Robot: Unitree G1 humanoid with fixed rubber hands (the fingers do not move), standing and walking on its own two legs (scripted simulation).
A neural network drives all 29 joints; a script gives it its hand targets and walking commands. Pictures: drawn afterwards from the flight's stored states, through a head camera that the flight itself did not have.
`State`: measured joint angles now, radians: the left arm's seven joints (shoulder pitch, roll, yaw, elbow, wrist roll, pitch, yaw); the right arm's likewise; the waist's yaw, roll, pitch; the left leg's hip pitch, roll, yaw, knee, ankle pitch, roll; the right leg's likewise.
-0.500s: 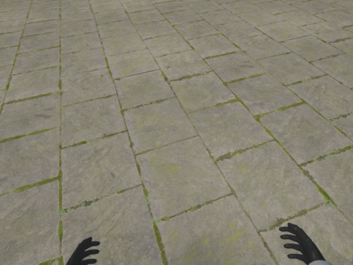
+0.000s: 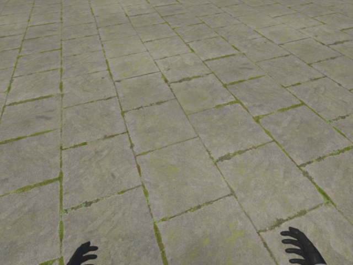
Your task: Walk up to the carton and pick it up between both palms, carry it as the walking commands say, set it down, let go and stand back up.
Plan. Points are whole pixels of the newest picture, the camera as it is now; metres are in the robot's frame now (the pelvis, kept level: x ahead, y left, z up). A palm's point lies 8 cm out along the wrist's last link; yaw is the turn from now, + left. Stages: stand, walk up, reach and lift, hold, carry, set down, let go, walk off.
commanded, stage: stand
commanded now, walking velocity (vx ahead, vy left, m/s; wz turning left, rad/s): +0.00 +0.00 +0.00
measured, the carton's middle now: out of the picture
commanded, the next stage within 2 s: walk up in 1.02 s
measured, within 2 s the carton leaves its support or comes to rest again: neither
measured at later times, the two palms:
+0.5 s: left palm out of the picture +0.12 +0.27 -0.09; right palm out of the picture +0.13 -0.27 -0.08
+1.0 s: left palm out of the picture +0.11 +0.27 -0.09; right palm out of the picture +0.11 -0.28 -0.08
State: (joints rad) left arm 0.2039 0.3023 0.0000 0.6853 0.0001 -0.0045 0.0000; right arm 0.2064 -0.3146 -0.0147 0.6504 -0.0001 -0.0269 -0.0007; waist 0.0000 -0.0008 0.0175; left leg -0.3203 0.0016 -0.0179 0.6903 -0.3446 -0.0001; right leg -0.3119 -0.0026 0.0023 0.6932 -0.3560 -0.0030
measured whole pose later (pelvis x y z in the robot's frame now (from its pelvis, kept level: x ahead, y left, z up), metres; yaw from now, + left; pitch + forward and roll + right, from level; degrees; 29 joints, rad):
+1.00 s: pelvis -0.01 +0.00 +0.00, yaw +0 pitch -1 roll +0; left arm 0.20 0.31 0.00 0.76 0.00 -0.01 0.00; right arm 0.21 -0.32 -0.01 0.73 0.00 -0.03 0.00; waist 0.00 0.00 0.02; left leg -0.32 0.00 -0.02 0.64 -0.29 0.00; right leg -0.32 0.00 0.00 0.65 -0.31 -0.01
